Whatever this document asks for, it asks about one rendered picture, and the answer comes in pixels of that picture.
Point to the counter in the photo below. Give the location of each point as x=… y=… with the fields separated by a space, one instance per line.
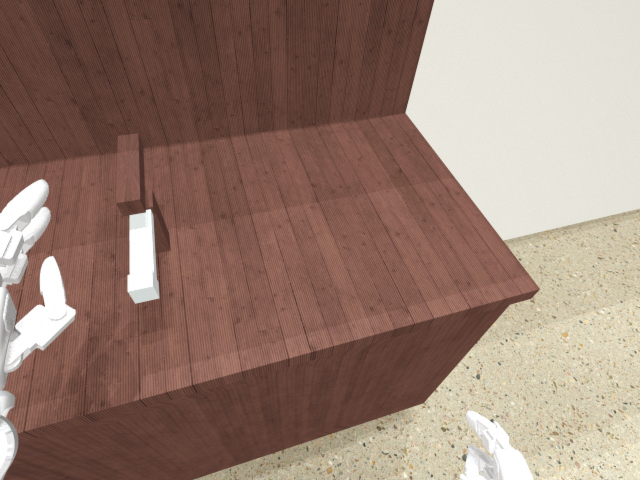
x=319 y=266

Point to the robot left hand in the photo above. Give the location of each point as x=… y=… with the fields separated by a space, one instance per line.
x=22 y=222

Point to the tap lever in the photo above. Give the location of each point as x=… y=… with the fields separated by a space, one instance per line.
x=142 y=282

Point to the robot right hand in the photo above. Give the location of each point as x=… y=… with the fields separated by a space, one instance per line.
x=506 y=464

